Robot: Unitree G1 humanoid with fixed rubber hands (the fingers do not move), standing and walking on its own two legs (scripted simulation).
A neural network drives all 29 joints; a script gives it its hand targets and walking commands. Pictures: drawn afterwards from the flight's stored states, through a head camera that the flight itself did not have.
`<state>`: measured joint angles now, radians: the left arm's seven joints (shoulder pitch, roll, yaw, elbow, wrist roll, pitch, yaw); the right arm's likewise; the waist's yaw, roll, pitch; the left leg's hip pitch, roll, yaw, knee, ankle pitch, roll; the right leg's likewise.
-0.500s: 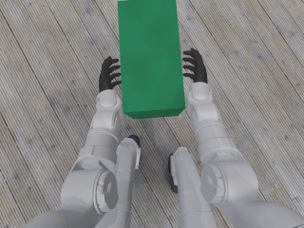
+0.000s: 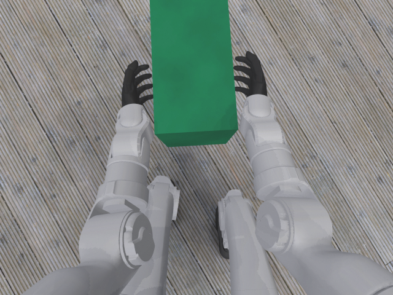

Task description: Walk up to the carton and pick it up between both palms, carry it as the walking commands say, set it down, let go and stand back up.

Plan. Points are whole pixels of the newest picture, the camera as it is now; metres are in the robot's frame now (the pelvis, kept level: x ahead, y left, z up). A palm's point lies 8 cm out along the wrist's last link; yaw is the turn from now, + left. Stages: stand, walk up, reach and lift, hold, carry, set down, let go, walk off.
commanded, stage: set down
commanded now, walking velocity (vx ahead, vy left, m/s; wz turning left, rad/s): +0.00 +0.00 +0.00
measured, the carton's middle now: (192, 76) +0.53 +0.06 -0.19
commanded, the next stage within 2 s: none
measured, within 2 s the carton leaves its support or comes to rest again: neither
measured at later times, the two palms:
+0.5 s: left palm (140, 105) +0.45 +0.17 -0.20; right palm (243, 95) +0.50 -0.06 -0.18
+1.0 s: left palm (143, 112) +0.46 +0.18 -0.30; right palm (231, 104) +0.50 -0.05 -0.28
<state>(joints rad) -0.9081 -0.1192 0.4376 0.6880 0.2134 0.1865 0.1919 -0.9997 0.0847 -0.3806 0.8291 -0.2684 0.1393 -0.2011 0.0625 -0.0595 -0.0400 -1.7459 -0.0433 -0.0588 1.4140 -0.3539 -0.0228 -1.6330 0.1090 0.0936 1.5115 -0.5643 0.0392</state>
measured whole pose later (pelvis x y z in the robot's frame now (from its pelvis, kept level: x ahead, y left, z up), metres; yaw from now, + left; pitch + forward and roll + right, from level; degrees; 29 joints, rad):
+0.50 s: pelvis -0.03 -0.01 -0.07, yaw +0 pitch +39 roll +0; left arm -1.16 -0.03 0.49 0.73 0.23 0.26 0.19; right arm -1.25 0.04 -0.38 0.83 -0.27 0.24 -0.23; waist 0.07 -0.08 0.11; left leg -1.97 -0.06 -0.06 1.66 -0.37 -0.05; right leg -1.87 0.14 0.09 1.79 -0.60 0.05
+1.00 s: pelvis -0.03 +0.00 -0.12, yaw -1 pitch +41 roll -1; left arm -1.23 0.03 0.48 0.74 0.22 0.25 0.14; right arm -1.31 0.02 -0.34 0.80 -0.22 0.22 -0.21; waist 0.08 -0.08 0.24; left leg -2.13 -0.06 -0.06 1.81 -0.40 -0.05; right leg -2.02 0.17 0.09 1.93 -0.63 0.07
